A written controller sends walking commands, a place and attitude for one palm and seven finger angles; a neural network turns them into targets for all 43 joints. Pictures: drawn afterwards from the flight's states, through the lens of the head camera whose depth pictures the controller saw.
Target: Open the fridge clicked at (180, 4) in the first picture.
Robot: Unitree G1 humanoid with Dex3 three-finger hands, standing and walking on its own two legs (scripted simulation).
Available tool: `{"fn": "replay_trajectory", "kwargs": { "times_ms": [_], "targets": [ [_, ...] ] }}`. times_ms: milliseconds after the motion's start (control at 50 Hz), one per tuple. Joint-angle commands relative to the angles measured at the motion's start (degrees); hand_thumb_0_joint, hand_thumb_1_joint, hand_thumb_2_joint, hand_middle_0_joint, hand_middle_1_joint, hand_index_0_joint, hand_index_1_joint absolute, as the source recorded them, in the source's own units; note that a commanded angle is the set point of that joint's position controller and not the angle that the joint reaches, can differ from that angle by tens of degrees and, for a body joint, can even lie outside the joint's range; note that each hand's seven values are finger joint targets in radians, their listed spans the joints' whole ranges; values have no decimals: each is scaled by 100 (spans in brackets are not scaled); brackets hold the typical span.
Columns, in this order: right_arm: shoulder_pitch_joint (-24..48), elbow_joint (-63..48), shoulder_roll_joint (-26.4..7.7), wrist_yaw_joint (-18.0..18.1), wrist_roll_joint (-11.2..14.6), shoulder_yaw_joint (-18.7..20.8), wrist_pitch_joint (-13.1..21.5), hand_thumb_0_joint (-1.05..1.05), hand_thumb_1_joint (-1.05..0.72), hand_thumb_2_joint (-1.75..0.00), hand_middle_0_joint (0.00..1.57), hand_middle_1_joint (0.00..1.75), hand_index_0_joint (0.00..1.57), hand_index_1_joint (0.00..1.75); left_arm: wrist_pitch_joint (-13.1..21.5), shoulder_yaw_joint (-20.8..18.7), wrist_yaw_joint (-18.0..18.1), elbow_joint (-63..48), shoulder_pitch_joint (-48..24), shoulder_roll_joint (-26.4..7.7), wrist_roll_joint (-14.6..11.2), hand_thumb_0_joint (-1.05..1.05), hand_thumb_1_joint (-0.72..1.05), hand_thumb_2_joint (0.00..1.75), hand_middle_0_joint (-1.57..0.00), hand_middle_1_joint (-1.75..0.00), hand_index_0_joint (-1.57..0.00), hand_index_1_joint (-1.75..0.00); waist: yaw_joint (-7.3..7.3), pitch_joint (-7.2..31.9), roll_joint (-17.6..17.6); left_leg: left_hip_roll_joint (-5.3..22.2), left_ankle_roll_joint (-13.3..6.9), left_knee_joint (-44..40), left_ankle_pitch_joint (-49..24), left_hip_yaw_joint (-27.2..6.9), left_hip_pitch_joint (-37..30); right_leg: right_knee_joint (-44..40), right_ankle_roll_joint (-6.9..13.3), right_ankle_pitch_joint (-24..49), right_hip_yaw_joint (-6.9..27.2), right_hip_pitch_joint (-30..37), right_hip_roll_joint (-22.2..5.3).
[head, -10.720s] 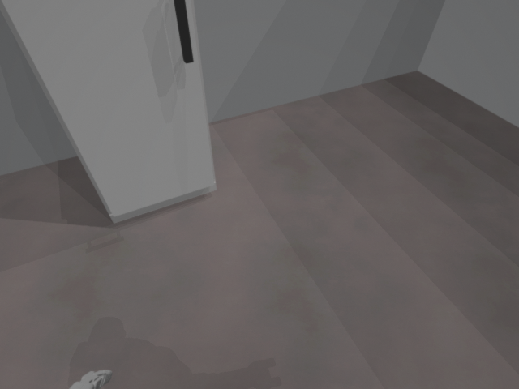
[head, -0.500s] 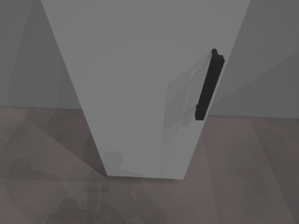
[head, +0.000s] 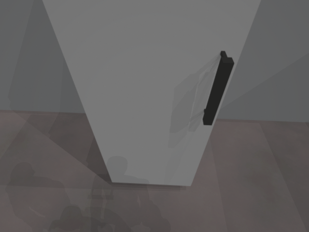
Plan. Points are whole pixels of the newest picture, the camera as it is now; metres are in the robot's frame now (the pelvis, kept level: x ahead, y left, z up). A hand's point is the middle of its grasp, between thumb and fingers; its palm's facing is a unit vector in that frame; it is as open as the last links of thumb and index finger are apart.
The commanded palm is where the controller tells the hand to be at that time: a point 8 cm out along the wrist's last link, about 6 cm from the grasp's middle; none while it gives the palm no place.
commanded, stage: look again from close up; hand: right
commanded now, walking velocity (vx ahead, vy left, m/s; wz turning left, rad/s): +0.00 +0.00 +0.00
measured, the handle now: (214, 91) +0.50 -0.15 +0.11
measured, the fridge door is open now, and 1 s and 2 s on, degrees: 0 0 0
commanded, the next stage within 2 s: raise the hand to about handle height in 0.68 s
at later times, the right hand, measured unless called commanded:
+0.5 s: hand out of the picture -0.01 -0.15 -0.18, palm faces +0.04 +0.99 -0.15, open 7.4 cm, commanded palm none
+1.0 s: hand (231, 206) +0.20 -0.18 -0.02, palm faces +0.21 +0.96 -0.17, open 7.6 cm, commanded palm +0.12 -0.21 -0.04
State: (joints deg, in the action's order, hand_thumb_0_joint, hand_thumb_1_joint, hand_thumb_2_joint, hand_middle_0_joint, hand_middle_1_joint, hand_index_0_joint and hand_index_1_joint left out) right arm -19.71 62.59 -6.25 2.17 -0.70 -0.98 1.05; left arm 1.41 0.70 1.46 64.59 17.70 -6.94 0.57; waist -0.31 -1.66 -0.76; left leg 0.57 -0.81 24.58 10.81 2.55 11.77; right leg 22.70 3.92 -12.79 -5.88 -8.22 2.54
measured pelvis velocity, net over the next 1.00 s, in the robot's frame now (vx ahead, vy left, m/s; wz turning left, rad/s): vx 0.00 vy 0.02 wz -0.04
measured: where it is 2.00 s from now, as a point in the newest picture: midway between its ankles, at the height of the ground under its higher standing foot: outside the picture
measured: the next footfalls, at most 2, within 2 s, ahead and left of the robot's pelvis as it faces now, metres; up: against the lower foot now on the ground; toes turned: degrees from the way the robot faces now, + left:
none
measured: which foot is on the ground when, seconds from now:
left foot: down 0.00-1.00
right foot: down 0.00-1.00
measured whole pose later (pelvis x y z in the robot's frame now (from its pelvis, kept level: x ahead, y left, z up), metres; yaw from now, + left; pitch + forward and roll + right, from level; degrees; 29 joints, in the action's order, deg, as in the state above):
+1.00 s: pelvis +0.00 +0.02 -0.02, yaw -2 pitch +1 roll -1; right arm -22.2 5.8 -12.8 5.5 9.1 2.3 3.1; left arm 18.2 0.1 4.0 44.7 18.5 -16.6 -1.9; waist 2.8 2.3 1.0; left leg 1.4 -1.9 36.2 16.8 4.5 21.0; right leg 33.9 3.1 -17.6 -4.0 -18.0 2.5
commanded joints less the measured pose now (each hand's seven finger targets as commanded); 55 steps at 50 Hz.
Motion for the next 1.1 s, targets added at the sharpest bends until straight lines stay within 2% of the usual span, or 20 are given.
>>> {"fn": "replay_trajectory", "kwargs": {
  "times_ms": [0, 220, 300, 740, 760, 780, 800, 820, 840, 860, 880, 900, 920, 940, 960, 980, 1000, 1040, 1060, 1080],
  "targets": [
    [-438, -134, -490, 56, -14, 87, 58, 0, -90, -90, 20, 30, 20, 30, 55, -76, 46, -111, 412, -492, -9, 0, 90, 90, -20, -30, -20, -30, 26, -443, -1, 567, -165, -438, -140, -657, 26, -681, -177, -49, 895, -535, -845],
    [-451, -154, -493, 49, -8, 101, 75, 0, -90, -90, 20, 30, 20, 30, 65, -84, 48, -106, 433, -481, -7, 0, 90, 90, -20, -30, -20, -30, 32, -307, 8, 570, -177, -464, -174, -682, -20, -628, -179, 45, 864, -452, -848],
    [-428, -162, -495, 49, -15, 98, 60, 0, -90, -90, 20, 30, 20, 30, 55, -79, 44, -103, 441, -488, -7, 0, 90, 90, -20, -30, -20, -30, 26, -465, 35, 552, -167, -452, -62, -647, 45, -724, -185, -154, 902, -565, -867],
    [-403, -143, -546, 47, -11, 115, 84, 0, -90, -90, 20, 30, 20, 30, 72, -73, 53, -73, 448, -492, -8, 0, 90, 90, -20, -30, -20, -30, 19, -390, -14, 573, -185, -479, -189, -676, -12, -654, -182, 115, 858, -433, -860],
    [-80, -439, -1397, 36, -59, 58, 124, 0, -90, -90, 20, 30, 20, 30, 16, -142, -17, -735, -45, -1055, 26, 0, 90, 90, -20, -30, -20, -30, 166, -745, -35, 351, -188, -100, -202, -468, 343, -516, -301, 832, 979, -434, -590],
    [4081, -8606, -2188, 162, 1152, 767, 1124, 0, -88, -89, 20, 32, 20, 32, 994, -54, 277, -2697, -127, -1768, -256, 0, 90, 90, -20, -30, -20, -30, 828, 2319, 871, -162, 9, 62, -134, -200, 82, -212, -182, 734, 517, 695, -297],
    [2131, -8021, -1970, 428, 854, 594, 655, 0, -85, -88, 20, 33, 20, 33, 1549, 90, 410, -2656, -366, -1404, -351, 0, 90, 90, -20, -30, -20, -30, 331, 2206, 1450, -130, -150, 625, 495, -80, 375, -600, -414, 369, 627, 973, -509],
    [1114, -6028, -907, 544, 745, 175, 268, 0, -83, -87, 21, 34, 21, 34, 1655, 92, 369, -2080, -556, -1359, -267, 0, 90, 90, -20, -30, -20, -30, 241, 995, 943, -81, -175, 704, 696, -47, 838, -690, -450, -282, 614, 44, -530],
    [296, -6094, -276, 566, 914, -266, -64, 0, -81, -86, 21, 36, 21, 36, 1710, -5, 319, -2274, -531, -1321, -373, 0, 90, 90, -20, -30, -20, -30, 297, 365, 626, -26, -205, 455, 709, 70, 819, -572, -324, -847, 828, -577, -543],
    [-23, -6121, 52, 515, 994, -458, -278, 0, -78, -85, 21, 37, 21, 37, 1747, 8, 394, -2506, -596, -1383, -470, 0, 90, 90, -20, -30, -20, -30, 329, -245, 116, -5, -177, 368, 759, 143, 953, -421, -285, -1161, 886, -1085, -528],
    [486, -6924, -293, 456, 1128, -276, 4, 0, -76, -84, 21, 39, 21, 39, 1935, -51, 414, -2748, -554, -1577, -465, 0, 90, 90, -20, -30, -20, -30, 414, -139, -132, 74, -105, 246, 1009, 104, 922, -64, -203, -1191, 898, -1109, -438],
    [292, -7117, -650, 415, 1044, 8, 268, 0, -74, -83, 21, 40, 21, 40, 2086, -146, 411, -2802, -446, -1580, -376, 0, 90, 90, -20, -30, -20, -30, 394, 223, -374, 40, -69, 295, 1174, 98, 929, 213, -167, -1054, 890, -1022, -377],
    [247, -7118, -715, 367, 962, 74, 458, 0, -71, -82, 21, 42, 21, 42, 2165, -220, 371, -2890, -425, -1620, -271, 0, 90, 90, -20, -30, -20, -30, 442, 271, -715, 21, -44, 425, 1246, 105, 1169, 479, -152, -957, 933, -1235, -332],
    [-31, -6726, -572, 240, 962, 163, 621, 0, -69, -81, 22, 43, 22, 43, 2201, -300, 300, -2970, -425, -1551, -187, 0, 90, 90, -20, -30, -20, -30, 368, 252, -1098, 24, -42, 609, 1334, 129, 1415, 770, -167, -817, 942, -1527, -302],
    [-759, -6204, -455, 8, 1046, 292, 832, 0, -67, -80, 22, 45, 22, 45, 2206, -379, 185, -3132, -466, -1526, -192, 0, 90, 90, -20, -30, -20, -30, 132, 225, -1154, 24, -89, 739, 1274, 86, 1436, 988, -209, -544, 878, -1744, -287],
    [-1260, -5860, -240, -259, 1188, 314, 1152, 0, -64, -79, 22, 47, 22, 47, 2219, -416, 74, -3206, -553, -1473, -151, 0, 90, 90, -20, -30, -20, -30, -19, 197, -1444, 60, -76, 1040, 1200, 115, 1636, 1327, -284, -451, 845, -2101, -291],
    [-1792, -5635, -367, -575, 1346, 640, 1506, 0, -62, -78, 22, 48, 22, 48, 2183, -487, -30, -3289, -616, -1491, -112, 0, 90, 90, -20, -30, -20, -30, -205, 367, -1489, 74, -95, 1367, 984, 56, 1724, 1689, -348, -362, 752, -2445, -248],
    [-2114, -5545, -606, -1314, 1586, 1078, 2244, 0, -57, -76, 22, 51, 22, 51, 2060, -563, -239, -3518, -791, -1519, -88, 0, 90, 90, -20, -30, -20, -30, -341, 701, -1115, 122, -155, 2027, 254, -108, 1755, 2296, -442, -191, 597, -2997, -122],
    [-2087, -5559, -1104, -1630, 1617, 1633, 2601, 0, -55, -75, 22, 53, 22, 53, 1995, -624, -330, -3619, -787, -1542, -112, 0, 90, 90, -20, -30, -20, -30, -425, 955, -702, 193, -188, 2322, -252, -330, 1588, 2567, -498, -20, 576, -3188, -66],
    [-2220, -5842, -1329, -1848, 1524, 1743, 2681, 0, -53, -74, 23, 54, 23, 54, 1931, -639, -370, -3884, -989, -1572, -88, 0, 90, 90, -20, -30, -20, -30, -574, 1273, -227, 216, -191, 2532, -654, -441, 1397, 2676, -464, 127, 445, -3273, -19]
  ]
}}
